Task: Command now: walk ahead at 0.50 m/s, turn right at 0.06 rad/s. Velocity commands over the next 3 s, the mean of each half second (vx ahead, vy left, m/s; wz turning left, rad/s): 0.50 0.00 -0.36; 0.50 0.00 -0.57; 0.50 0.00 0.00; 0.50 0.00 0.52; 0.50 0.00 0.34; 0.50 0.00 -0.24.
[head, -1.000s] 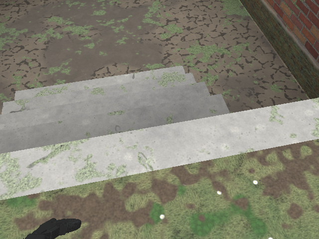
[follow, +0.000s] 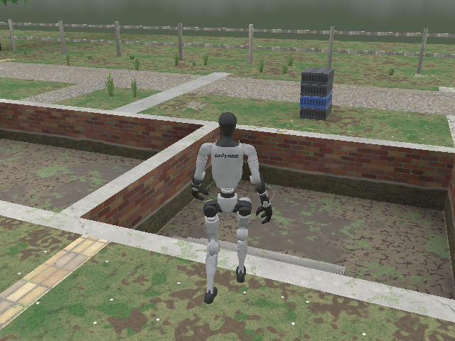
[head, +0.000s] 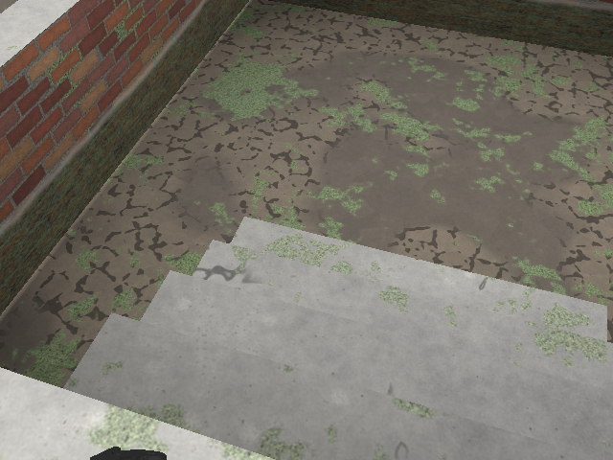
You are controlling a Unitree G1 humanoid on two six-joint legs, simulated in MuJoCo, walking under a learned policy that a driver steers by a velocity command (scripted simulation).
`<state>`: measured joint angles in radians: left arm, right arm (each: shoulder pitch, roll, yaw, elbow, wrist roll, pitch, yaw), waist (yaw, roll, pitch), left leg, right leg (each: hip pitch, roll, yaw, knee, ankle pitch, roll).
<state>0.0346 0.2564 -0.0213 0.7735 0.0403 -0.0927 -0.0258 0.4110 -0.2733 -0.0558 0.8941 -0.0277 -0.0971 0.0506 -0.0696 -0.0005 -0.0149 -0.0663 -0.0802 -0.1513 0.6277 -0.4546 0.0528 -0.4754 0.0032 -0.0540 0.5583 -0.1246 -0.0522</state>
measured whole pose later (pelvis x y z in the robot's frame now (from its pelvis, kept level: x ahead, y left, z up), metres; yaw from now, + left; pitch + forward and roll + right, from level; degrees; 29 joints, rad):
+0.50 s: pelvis +0.27 -0.01 +0.01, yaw -15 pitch +4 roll +0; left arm 0.41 0.26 0.03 0.87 0.07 -0.12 -0.07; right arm 0.09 -0.22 0.01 0.73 -0.06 -0.11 0.01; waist 0.05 -0.01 -0.06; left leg -0.44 0.01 0.07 0.56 -0.20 0.06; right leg -0.38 0.08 0.13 1.12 -0.48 -0.04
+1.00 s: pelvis +0.48 -0.16 -0.10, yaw -32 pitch +1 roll +6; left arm 0.16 0.20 0.00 0.86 0.10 -0.04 -0.07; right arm 0.62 -0.14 0.04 1.06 -0.11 -0.07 0.00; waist -0.15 -0.06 -0.02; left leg -0.06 0.16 0.31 1.04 -0.90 -0.13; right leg -0.38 -0.13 -0.04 0.39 0.33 -0.06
